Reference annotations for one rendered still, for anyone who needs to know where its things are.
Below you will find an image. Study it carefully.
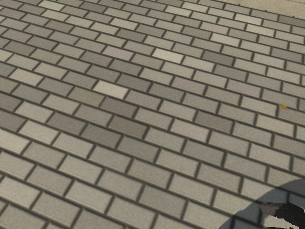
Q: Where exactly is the right robot hand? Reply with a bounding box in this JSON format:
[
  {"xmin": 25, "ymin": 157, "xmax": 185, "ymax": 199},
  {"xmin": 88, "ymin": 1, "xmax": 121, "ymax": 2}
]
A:
[{"xmin": 260, "ymin": 202, "xmax": 305, "ymax": 229}]

